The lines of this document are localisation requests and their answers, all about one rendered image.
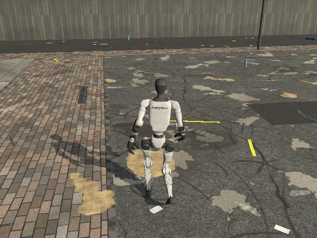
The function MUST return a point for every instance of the robot right hand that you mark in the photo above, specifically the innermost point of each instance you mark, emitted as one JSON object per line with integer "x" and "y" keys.
{"x": 182, "y": 138}

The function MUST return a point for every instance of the robot right upper arm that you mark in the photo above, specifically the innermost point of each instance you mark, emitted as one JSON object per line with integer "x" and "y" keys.
{"x": 177, "y": 112}

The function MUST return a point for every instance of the robot right foot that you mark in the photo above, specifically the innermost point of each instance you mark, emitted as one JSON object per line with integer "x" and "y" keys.
{"x": 170, "y": 201}

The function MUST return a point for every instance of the right robot forearm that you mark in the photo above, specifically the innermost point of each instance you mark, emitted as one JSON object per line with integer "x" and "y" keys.
{"x": 182, "y": 129}

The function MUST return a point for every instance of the robot left upper arm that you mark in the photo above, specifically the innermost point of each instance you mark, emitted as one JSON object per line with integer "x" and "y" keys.
{"x": 141, "y": 112}

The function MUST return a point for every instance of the robot left hand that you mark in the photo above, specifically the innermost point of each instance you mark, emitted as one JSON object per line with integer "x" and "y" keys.
{"x": 130, "y": 148}

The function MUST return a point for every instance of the left robot forearm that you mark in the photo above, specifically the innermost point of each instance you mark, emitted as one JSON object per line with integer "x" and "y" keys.
{"x": 134, "y": 132}

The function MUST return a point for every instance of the robot left thigh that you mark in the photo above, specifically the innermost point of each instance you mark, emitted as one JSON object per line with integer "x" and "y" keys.
{"x": 146, "y": 148}

